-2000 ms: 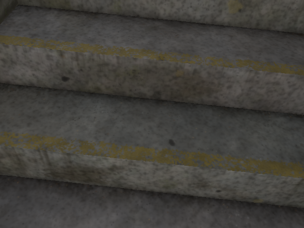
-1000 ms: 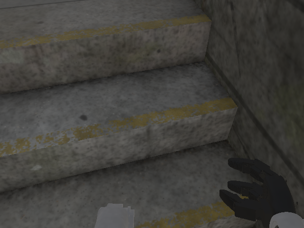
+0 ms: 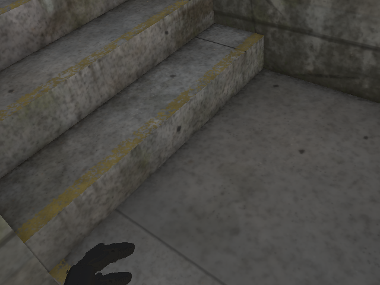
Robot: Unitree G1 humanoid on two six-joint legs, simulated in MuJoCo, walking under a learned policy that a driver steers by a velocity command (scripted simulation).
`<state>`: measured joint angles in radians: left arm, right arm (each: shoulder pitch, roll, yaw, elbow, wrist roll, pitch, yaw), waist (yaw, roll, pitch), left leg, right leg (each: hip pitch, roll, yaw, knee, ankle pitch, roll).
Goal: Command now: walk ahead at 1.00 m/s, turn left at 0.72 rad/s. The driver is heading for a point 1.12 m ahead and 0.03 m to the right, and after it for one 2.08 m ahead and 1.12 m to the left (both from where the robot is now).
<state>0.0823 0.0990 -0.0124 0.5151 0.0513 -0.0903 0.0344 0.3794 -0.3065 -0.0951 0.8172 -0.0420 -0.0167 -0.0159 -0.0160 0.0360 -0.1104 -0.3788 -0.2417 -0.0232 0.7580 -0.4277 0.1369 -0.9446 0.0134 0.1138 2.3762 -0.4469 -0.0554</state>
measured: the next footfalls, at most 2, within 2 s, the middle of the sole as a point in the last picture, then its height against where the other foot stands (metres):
right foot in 0.20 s outside the picture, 0.18 m higher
left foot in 0.68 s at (228, 219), level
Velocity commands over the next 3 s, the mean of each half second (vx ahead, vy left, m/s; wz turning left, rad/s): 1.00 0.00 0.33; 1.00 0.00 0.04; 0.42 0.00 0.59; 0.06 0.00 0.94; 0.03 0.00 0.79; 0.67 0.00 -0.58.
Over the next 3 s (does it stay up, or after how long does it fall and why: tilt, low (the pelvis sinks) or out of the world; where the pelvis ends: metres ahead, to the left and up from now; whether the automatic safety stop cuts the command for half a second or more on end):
stays up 1.41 0.25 0.40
